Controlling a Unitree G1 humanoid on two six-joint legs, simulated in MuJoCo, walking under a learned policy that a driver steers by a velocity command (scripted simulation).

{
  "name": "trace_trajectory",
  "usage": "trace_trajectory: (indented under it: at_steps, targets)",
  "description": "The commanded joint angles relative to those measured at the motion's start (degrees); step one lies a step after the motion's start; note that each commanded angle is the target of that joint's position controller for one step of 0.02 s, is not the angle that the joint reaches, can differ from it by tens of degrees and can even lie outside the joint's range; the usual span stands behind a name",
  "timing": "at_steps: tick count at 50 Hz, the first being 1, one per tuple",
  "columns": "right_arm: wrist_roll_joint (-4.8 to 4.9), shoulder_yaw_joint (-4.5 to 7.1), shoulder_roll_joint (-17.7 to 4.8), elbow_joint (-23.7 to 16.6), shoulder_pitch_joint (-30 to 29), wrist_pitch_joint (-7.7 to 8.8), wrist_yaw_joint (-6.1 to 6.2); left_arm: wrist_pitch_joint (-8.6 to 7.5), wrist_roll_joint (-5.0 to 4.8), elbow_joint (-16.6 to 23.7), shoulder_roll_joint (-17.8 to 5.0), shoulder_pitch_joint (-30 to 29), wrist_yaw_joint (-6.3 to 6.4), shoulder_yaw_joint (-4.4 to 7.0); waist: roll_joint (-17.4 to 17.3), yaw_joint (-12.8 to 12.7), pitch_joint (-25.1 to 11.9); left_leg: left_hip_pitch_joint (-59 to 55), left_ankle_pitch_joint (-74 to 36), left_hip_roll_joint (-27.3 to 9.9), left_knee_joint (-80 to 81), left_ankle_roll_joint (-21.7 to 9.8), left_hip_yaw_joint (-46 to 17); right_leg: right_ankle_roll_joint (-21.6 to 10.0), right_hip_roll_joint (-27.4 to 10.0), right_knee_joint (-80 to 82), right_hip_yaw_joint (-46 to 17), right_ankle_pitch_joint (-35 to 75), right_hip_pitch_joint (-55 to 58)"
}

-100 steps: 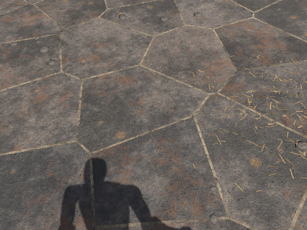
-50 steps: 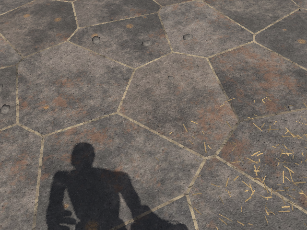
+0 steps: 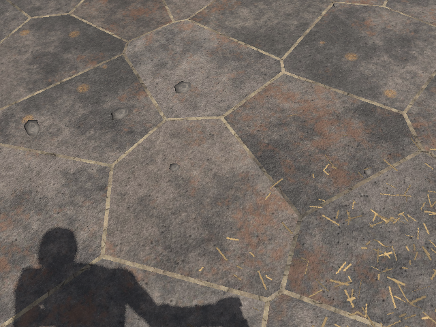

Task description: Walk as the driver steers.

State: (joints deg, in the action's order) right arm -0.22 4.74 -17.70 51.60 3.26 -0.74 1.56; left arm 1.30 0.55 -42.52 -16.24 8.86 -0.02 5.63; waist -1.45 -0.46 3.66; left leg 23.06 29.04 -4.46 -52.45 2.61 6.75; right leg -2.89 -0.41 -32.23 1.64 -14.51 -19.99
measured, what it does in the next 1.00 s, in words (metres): walks ahead: left foot, then right foot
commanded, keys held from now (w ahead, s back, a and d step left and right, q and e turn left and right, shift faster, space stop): e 0.16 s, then no key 0.24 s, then w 0.60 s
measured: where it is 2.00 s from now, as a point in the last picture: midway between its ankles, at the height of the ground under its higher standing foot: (272, 313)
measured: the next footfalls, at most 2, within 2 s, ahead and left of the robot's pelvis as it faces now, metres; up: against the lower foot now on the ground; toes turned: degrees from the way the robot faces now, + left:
left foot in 0.38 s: +0.09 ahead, +0.14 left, +0.00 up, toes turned -12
right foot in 0.76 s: +0.11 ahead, -0.14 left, +0.00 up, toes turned -12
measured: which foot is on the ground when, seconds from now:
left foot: up 0.00-0.36, down 0.38-0.76, up 0.78-1.00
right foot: down 0.00-0.40, up 0.42-0.74, down 0.76-1.00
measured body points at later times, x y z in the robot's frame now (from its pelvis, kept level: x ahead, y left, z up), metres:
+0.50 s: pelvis +0.03 +0.03 +0.01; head +0.05 +0.04 +0.45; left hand +0.24 +0.26 -0.11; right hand +0.07 -0.27 -0.11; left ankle +0.05 +0.15 -0.73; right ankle +0.00 -0.09 -0.70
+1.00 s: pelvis +0.16 -0.05 +0.01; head +0.17 -0.07 +0.46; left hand +0.23 +0.22 -0.11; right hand +0.24 -0.34 -0.11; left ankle +0.28 +0.10 -0.67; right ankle +0.07 -0.13 -0.73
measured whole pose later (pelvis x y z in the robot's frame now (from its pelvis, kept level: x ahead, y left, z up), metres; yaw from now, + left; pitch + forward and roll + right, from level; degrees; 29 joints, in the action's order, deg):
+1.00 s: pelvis +0.16 -0.05 +0.01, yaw -11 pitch +2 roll +0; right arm 0.8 3.8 -17.5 50.1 8.6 4.7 -1.5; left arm -4.4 -0.1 -48.9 -13.5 22.2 -0.3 3.1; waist -2.7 -2.5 -0.2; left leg 36.3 7.6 -6.3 -51.7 -1.0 -0.3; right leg -2.5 1.9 -13.2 1.2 -13.0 -1.9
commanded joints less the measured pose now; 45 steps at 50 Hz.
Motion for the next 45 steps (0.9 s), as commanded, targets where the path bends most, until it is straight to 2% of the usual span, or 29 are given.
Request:
trace_trajectory:
  at_steps: [1, 2, 3, 5, 8, 11, 15, 17, 18, 19, 20, 21, 22, 23, 24, 25, 28, 31, 33, 35, 36, 37, 38, 39, 40, 41, 42, 44, 45]
  targets:
    - [0.89, 1.18, -4.7, -4.2, -2.0, 0.91, 0.15, -2.46, -0.51, 3.3, -11.5, 2.7, 0.55, 2.87, 6.2, -0.2, -11.4, 17.0, 0.9, 1.8, -15.2, -0.1, -9.2, -12.7, -15.1, 10.5, -19.2, 36.8, 20.0]
    - [0.28, 1.62, -6.1, -3.8, -1.8, 0.77, 0.68, -2.33, -1.45, 3.8, -9.8, 0.3, 0.95, 2.29, 6.3, 0.6, -10.5, 16.5, -2.2, 1.2, -13.2, 0.0, -9.8, -11.1, -14.1, 11.0, -18.1, 34.0, 18.2]
    - [0.0, 1.74, -6.1, -3.7, -1.4, 0.71, 0.79, -2.11, -1.33, 4.2, -9.4, -0.5, 1.27, 1.96, 7.3, 1.3, -10.7, 13.6, -4.4, 1.9, -13.3, 0.2, -9.7, -10.9, -13.1, 11.3, -17.4, 34.1, 15.4]
    - [0.32, 1.69, -5.3, -3.6, -0.3, 0.75, 0.79, -1.93, -0.88, 4.5, -9.5, -0.1, 1.59, 1.88, 7.6, 1.7, -11.4, 11.7, -7.2, 3.1, -10.3, 0.6, -9.8, -11.0, -12.0, 11.8, -17.0, 32.9, 14.7]
    - [0.45, 1.21, -4.0, -4.1, -1.9, 0.85, 0.9, -1.61, -1.16, 4.5, -10.5, 0.9, 2.1, 2.12, 8.2, 0.6, -10.7, 10.7, -8.7, 4.0, -1.3, 1.5, -10.4, -10.8, -11.4, 11.7, -18.7, 28.0, 15.0]
    - [0.58, 0.92, -3.9, -3.5, -1.1, 0.76, 0.4, -1.13, -0.68, 4.9, -10.2, -0.4, 2.33, 1.78, 9.6, 0.1, -10.6, 5.4, -10.3, 3.9, 4.8, 2.0, -10.0, -10.6, -11.0, 12.0, -18.8, 21.6, 11.8]
    - [0.86, 0.88, -4.7, -3.4, -0.4, 1.14, -0.36, -0.64, -0.1, 4.4, -9.5, -1.0, 1.85, 0.93, 10.7, -0.7, -9.3, -0.7, -8.8, 4.0, 10.9, 1.1, -8.8, -10.2, -10.9, 10.7, -20.7, 19.7, 8.9]
    - [0.83, 0.73, -4.4, -3.1, 1.2, 1.69, -0.94, -0.39, -0.36, 4.3, -8.8, -1.9, 1.83, 0.3, 10.4, 0.4, -8.9, -4.3, -11.5, 4.3, 18.3, -0.1, -8.0, -9.1, -10.2, 8.7, -21.4, 20.2, 8.8]
    - [0.62, 0.57, -3.8, -2.4, 3.1, 2.05, -1.3, -0.21, -0.69, 4.2, -8.2, -2.6, 1.94, -0.13, 9.8, 1.8, -8.7, -8.6, -17.6, 4.6, 26.0, -1.1, -7.1, -7.5, -8.9, 7.3, -20.9, 18.9, 7.7]
    - [-0.05, 0.63, -4.8, -2.1, 4.2, 2.29, -1.51, -0.26, -0.65, 3.7, -7.3, -1.0, 2.05, -0.55, 7.7, 2.0, -8.6, -13.3, -24.9, 2.6, 31.1, -2.5, -9.0, -4.9, -6.8, 6.0, -20.3, 14.4, 5.6]
    - [-1.24, 1.17, -8.7, -2.4, 5.5, 2.39, -1.36, -0.5, 0.29, 3.8, -4.9, 0.9, 2.11, -1.32, -1.3, 0.4, -10.0, -18.4, -34.7, -6.8, 33.1, -5.5, -18.5, -1.2, -1.5, -2.4, -15.2, 4.6, 1.5]
    - [-1.61, 0.86, -9.4, -2.0, 4.4, 2.25, -1.21, -0.89, 0.2, 4.2, -3.8, 3.1, 1.88, -1.41, -10.9, -2.5, -9.2, -18.2, -37.4, -14.0, 33.6, -13.5, -26.5, 1.7, 5.3, -5.9, -9.0, -14.1, -4.5]
    - [-1.71, 0.44, -7.4, -2.2, 4.0, 2.62, -1.25, -1.13, 0.24, 4.7, -6.7, -0.1, 1.94, -0.93, -11.6, 0.4, -8.9, -14.5, -22.8, -17.0, 37.5, -18.1, -31.5, 3.3, 2.7, -12.2, -8.4, -18.6, -4.8]
    - [-1.08, 0.95, -8.5, -1.9, 5.7, 2.92, -1.1, -1.35, -0.9, 4.8, -9.4, -2.7, 1.91, 0.08, -9.8, 2.4, -6.8, -15.7, -6.7, -15.1, 40.5, -17.7, -32.4, 3.6, 2.4, -18.4, -7.5, -17.4, -8.6]
    - [-0.13, 1.43, -10.0, -1.3, 6.9, 3.07, -0.77, -1.4, -1.3, 4.4, -9.4, -3.3, 1.83, 0.49, -8.9, 2.9, -4.6, -16.9, 3.5, -13.9, 42.4, -16.5, -32.6, 3.9, 1.8, -22.9, -7.0, -15.9, -13.2]
    - [0.75, 1.21, -9.3, -1.2, 7.0, 3.37, -0.5, -1.4, -1.25, 4.1, -9.0, -3.0, 1.64, 0.67, -9.3, 2.8, -1.9, -17.9, 6.2, -13.2, 43.4, -15.4, -32.0, 4.1, 0.5, -24.6, -7.2, -13.3, -16.9]
    - [1.36, 0.8, -7.0, -0.5, 9.2, 3.67, 0.21, -3.07, -1.34, 3.5, -5.2, -4.4, 0.92, -0.16, -7.2, 3.8, -0.5, -19.8, -0.4, -9.6, 44.5, -13.2, -25.4, 4.5, -0.9, -18.9, -3.5, -6.8, -17.2]
    - [1.3, 1.12, -7.8, -0.1, 10.5, 4.04, 0.1, -4.68, -1.47, 3.5, -2.0, -6.3, 0.39, -1.2, -7.9, 4.7, -2.2, -17.3, -7.7, -7.5, 43.6, -13.0, -19.6, 4.3, -0.7, -7.7, -0.6, -4.6, -8.5]
    - [1.6, 1.52, -9.2, 0.1, 11.5, 4.06, -0.44, -5.03, -1.91, 3.1, -2.7, -5.9, 0.06, -1.11, -8.3, 4.6, -2.2, -14.6, -7.9, -8.0, 43.1, -13.9, -19.0, 3.8, 0.1, -2.3, 0.9, -4.7, -3.2]
    - [2.36, 1.64, -9.7, 0.0, 11.0, 3.8, -0.96, -5.18, -2.21, 1.9, -3.5, -3.1, -0.1, -0.81, -7.3, 2.5, -2.1, -10.5, -6.8, -8.5, 41.5, -13.7, -18.6, 2.6, 0.7, 4.6, 2.2, 1.0, 4.2]
    - [2.5, 1.43, -9.1, 0.0, 11.0, 3.73, -1.16, -5.14, -2.17, 0.7, -3.9, -0.7, -0.05, -0.54, -6.5, 1.2, -2.4, -7.8, -6.6, -8.1, 39.9, -13.0, -18.2, 1.9, 1.3, 6.8, 2.5, 2.7, 9.3]
    - [2.23, 0.85, -7.5, 0.0, 10.9, 3.8, -1.37, -4.97, -2.42, -0.7, -4.8, 3.5, 0.21, -0.01, -5.6, -0.9, -3.7, -4.7, -6.7, -7.2, 36.9, -11.7, -17.3, 1.1, 1.3, 7.8, 2.0, 2.5, 15.6]
    - [1.54, -0.19, -4.4, -0.3, 9.8, 4.1, -1.65, -4.91, -2.79, -2.2, -6.3, 9.4, 0.7, 0.67, -3.7, -3.8, -5.8, 0.4, -7.4, -4.8, 29.8, -9.3, -14.3, -0.4, -2.1, 8.9, -2.5, 0.9, 23.9]
    - [0.42, -1.69, 0.7, -2.4, 7.7, 4.86, -2.07, -4.88, -1.87, -3.0, -11.4, 15.7, 1.34, 1.86, 9.6, -5.8, -8.7, 11.7, -5.5, 1.4, 9.4, -4.8, -6.4, -5.2, -14.3, 14.3, -20.2, -6.8, 33.2]
    - [1.59, -1.11, -1.7, -5.2, 5.6, 6.16, -1.67, -5.36, -1.09, -3.8, -15.4, 19.1, 0.32, 2.73, 17.9, -6.6, -8.4, 22.3, 3.6, 4.7, -3.9, -4.4, -6.6, -12.7, -22.9, 21.3, -39.2, -17.5, 32.8]
    - [2.65, 0.07, -6.2, -5.0, 5.7, 6.72, -1.75, -6.17, -0.76, -3.0, -10.7, 15.3, -0.13, 1.25, 12.1, -4.6, -3.5, 26.5, 1.3, 0.4, -11.4, -5.7, -10.3, -13.1, -22.2, 22.1, -37.8, -22.0, 29.4]
    - [3.03, 0.29, -6.8, -4.3, 6.4, 6.97, -2.21, -6.71, -0.68, -2.1, -7.7, 12.2, -0.36, 0.3, 11.1, -3.1, -0.9, 27.2, -4.6, -1.3, -12.7, -6.7, -10.7, -11.3, -19.0, 22.7, -32.0, -20.1, 26.9]
    - [1.71, 0.33, -5.7, -3.7, 6.3, 7.0, -2.48, -6.86, -0.86, -1.3, -6.1, 8.5, -0.67, -0.45, 8.2, -1.2, 1.0, 25.6, -12.0, -3.5, -9.6, -6.5, -10.3, -9.2, -15.6, 24.3, -23.4, -7.5, 22.8]
    - [1.4, 0.19, -4.8, -3.8, 5.7, 6.8, -2.76, -6.75, -0.65, -1.3, -5.7, 8.3, -0.58, -0.67, 7.6, -0.8, 1.0, 23.6, -14.9, -4.1, -7.8, -5.9, -9.9, -8.5, -14.1, 25.2, -19.8, -1.6, 20.9]
Keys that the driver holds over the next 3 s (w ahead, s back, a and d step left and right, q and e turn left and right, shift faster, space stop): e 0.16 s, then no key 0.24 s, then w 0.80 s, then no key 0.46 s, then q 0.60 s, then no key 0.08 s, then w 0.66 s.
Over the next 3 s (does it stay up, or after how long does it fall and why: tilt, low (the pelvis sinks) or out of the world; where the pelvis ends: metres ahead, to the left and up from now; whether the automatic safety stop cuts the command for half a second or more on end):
stays up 0.67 -0.01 0.00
